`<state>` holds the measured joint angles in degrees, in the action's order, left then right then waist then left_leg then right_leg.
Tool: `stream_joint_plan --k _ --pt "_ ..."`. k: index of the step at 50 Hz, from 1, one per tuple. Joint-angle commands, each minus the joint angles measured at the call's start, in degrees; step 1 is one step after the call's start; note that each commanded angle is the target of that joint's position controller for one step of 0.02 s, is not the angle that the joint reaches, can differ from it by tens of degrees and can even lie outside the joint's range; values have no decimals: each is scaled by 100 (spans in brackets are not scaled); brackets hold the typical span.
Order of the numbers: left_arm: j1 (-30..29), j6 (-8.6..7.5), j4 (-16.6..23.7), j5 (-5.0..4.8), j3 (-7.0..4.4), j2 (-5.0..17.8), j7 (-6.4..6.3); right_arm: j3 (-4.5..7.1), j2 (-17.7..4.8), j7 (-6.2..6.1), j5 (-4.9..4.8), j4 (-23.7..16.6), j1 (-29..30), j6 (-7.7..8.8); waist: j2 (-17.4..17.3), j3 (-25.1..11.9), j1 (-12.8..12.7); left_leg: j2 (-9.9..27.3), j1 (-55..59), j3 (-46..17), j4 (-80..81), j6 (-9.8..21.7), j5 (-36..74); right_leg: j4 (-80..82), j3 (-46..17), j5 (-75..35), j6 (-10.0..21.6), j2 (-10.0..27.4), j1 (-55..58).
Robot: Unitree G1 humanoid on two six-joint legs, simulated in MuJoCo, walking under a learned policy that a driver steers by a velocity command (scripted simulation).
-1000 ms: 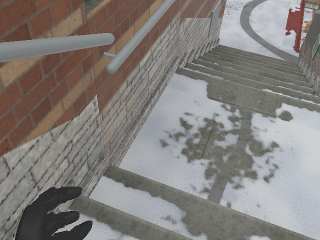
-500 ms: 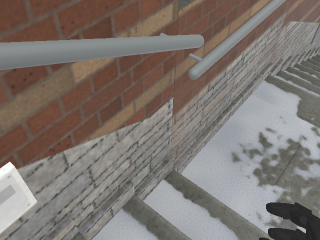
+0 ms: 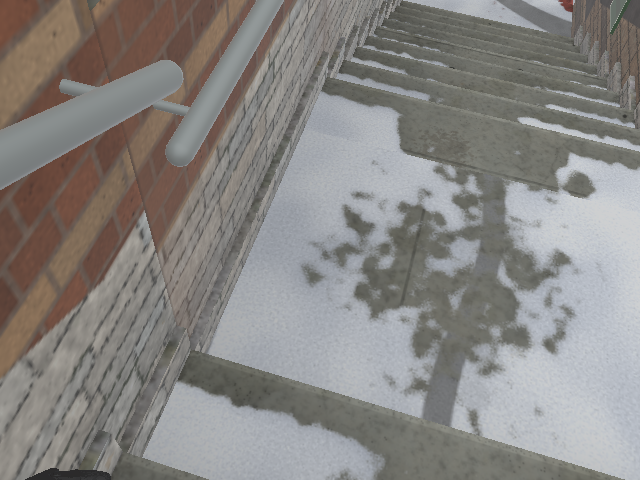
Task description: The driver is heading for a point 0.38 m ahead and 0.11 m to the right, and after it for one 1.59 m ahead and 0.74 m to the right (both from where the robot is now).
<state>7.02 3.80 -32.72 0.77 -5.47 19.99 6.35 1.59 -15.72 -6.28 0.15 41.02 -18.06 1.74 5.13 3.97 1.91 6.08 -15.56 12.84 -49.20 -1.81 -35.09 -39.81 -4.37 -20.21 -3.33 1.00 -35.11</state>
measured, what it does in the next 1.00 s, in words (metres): goes down, turning right: right foot 0.15 m lower, then left foot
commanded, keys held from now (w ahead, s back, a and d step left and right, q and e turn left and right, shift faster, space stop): w+e+shift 0.38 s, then w+shift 0.08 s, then shift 0.54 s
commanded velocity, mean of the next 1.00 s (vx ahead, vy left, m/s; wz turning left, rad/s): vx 0.39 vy -0.06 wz -0.55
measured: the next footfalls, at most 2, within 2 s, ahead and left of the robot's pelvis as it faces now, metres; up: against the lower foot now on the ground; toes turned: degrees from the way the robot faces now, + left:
right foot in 0.12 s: +0.16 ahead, -0.14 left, -0.15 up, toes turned -11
left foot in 0.64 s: +0.33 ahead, +0.09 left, -0.15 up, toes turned -31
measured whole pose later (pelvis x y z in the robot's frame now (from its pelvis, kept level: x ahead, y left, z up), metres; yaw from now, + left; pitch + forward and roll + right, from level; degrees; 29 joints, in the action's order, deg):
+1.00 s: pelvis +0.32 -0.04 -0.12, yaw -33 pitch +0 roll -2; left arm 9.6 2.1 -36.8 -0.9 -1.3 6.1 1.6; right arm 1.3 -8.6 -0.5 -0.2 53.5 -23.7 1.8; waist 0.6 0.8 2.9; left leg 2.3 -10.6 -0.3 -42.4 -0.6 -29.3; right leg -49.5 -2.6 4.7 2.6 -2.7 -26.3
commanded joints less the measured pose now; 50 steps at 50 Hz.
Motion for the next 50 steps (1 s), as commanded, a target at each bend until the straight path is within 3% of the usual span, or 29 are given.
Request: stream_joint_plan --k 1,4,6,7,8,9,12,14,15,16,17,21,22,25,28,30,32,33,34,35,36,37,38,39,41,43,46,48,50 --pt "-638 -16 474 -138 -39 192 184 328 -952 -124 -74 -301 -384 -20 -948 -143 442 1485 482 -1059 -29 419 3402 743 314 486 63 76 -453" --pt "0 -130 36 -238 -76 191 48 439 -1006 -234 -215 -316 -214 -136 -1132 -230 130 1752 -93 -805 -1087 264 3990 1344 710 1162 277 -21 667" --pt "1903 -188 -648 -152 -329 597 -96 448 -1020 -155 -301 -433 340 -86 -1065 -832 -916 1405 -1334 -348 -3091 64 5221 2041 906 826 904 -334 3545" --pt "2190 -200 -956 -267 -513 1180 -284 441 -837 -90 -131 -255 18 47 532 -1002 -1123 206 -2778 42 -5846 -350 948 1953 248 -2169 1689 80 5017" --pt "1882 -260 -814 -173 -475 1881 -221 235 -195 64 233 -659 -475 209 1274 -2029 -448 -474 -4808 -701 -7970 -710 -1986 71 -1438 -5734 2795 1009 6527" --pt "1914 -134 -576 -163 -558 2144 -276 54 -240 162 92 -1107 -97 328 1044 -3356 -822 -719 -5466 -1410 -8238 -732 -1705 764 -2817 -4103 3705 1700 7438" --pt "797 32 -269 -416 -75 928 -563 95 -539 -37 223 -973 392 84 -1165 -2414 -250 -222 -4645 -1827 -6196 -332 -568 1200 -2478 -1117 2855 1460 4965" --pt "362 -79 -148 -341 7 756 -600 270 -863 -111 58 -848 352 -6 -1187 -1679 77 -481 -3592 -1789 -4942 -281 589 1378 -2022 -207 2621 898 2926" --pt "154 -155 -6 -135 38 740 -592 282 -806 -167 69 -828 344 -14 -677 -1413 21 -754 -3159 -1628 -4840 -294 717 1415 -2072 -535 2657 750 2244" --pt "609 -387 -214 -294 203 467 -738 32 -43 137 34 -1566 1172 30 -1185 -1371 -27 -79 -4118 -2385 -3836 -495 2207 2013 -3130 5639 2015 1180 1977" --pt "324 -477 -27 -327 237 575 -816 19 87 202 75 -1692 1415 -22 -861 -679 -16 -198 -4929 -2508 -3419 -643 2740 1958 -3565 6085 1805 1170 2161" --pt "540 -535 -104 -165 173 721 -922 121 -147 418 267 -1506 787 206 121 -945 -2 -320 -2945 -2088 -2028 -557 3684 1978 -2662 4628 1853 501 1435" --pt "701 -585 -197 -49 122 794 -849 222 -386 478 214 -1232 367 294 183 -944 46 -377 -2162 -1857 -2671 -556 4046 2001 -2612 4515 1890 475 841" --pt "851 -542 -262 -201 158 407 -724 234 -442 472 53 -1417 874 363 -87 -160 -186 -256 -2489 -1680 -2015 -364 3601 1639 -2573 4405 1897 157 1117" --pt "784 -426 -233 -188 149 263 -669 262 -516 656 -15 -1296 531 347 613 -464 -150 -304 -2235 -1496 -1330 -77 2988 1021 -2551 3088 1962 37 1952" --pt "475 -343 -33 -215 141 218 -584 292 -520 790 -24 -1029 -23 349 753 -699 107 -440 -1323 -1213 -1118 81 2143 475 -2513 1514 1857 151 1754" --pt "-102 -403 183 -298 164 87 -621 453 -624 833 1 -419 -1462 362 578 -735 862 -640 500 -805 404 138 2356 -691 -1967 -11 1357 -221 1049" --pt "-231 -472 258 -337 179 -105 -667 556 -844 868 101 19 -2342 427 -589 -712 1211 -554 1200 -1201 1121 404 3396 -2421 -1676 528 897 -886 555" --pt "856 -491 119 -313 271 -623 -730 490 -762 902 -1 132 -2123 416 -2422 -514 436 492 1679 -3011 1290 1117 6052 -4114 -1412 5241 447 -1796 -836" --pt "1484 -571 -28 -325 240 -413 -754 361 -572 956 -158 72 -1675 383 -2242 -280 -188 1153 1613 -3571 1228 1367 8480 -4498 -1335 5783 378 -1453 -1584" --pt "1225 -582 20 -438 204 -375 -752 361 -567 988 2 203 -1519 365 -1920 -424 -338 1443 1352 -4176 1563 1727 7823 -4548 -1267 5663 369 -1176 -1696" --pt "2 -522 344 -765 169 -213 -832 435 -867 921 53 197 -1141 345 -1011 127 -106 1521 257 -4956 2016 1907 5145 -4089 -1269 5119 492 -730 -1774" --pt "-197 -443 319 -716 145 -121 -864 340 -621 810 -5 133 -670 294 -156 302 -174 1305 -246 -4109 1843 1660 4906 -3527 -1268 4381 468 -461 -1281" --pt "148 -329 253 -452 258 -531 -782 249 -470 657 29 185 -210 151 -554 -78 -470 1157 -363 -3679 1832 1544 5668 -2932 -1123 3889 411 -234 -529" --pt "199 -243 236 -225 296 -775 -648 273 -638 517 83 401 -30 86 -1302 -469 -497 942 -771 -2973 1682 1376 6306 -2772 -453 2431 432 -154 795" --pt "4 -293 297 -197 283 -841 -536 223 -466 483 -30 718 -422 179 -980 -403 -359 654 -644 -2480 1622 1111 5714 -2222 55 2322 571 -210 785" --pt "271 -295 208 -93 277 -933 -513 230 -392 530 -83 882 -463 155 -1322 -571 -368 244 -467 -1858 1315 942 5956 -715 387 1445 753 -313 1791" --pt "205 -298 122 -160 207 -698 -466 137 -71 559 4 1040 -1311 93 -639 -1192 38 -380 -106 -1388 1133 282 4876 29 -273 -171 1160 -49 2479" --pt "-114 -252 97 -176 264 -974 -451 86 111 555 -65 1172 -1268 -2 -697 -790 95 -339 271 -1367 1471 76 4355 241 -376 -272 1177 -54 2120"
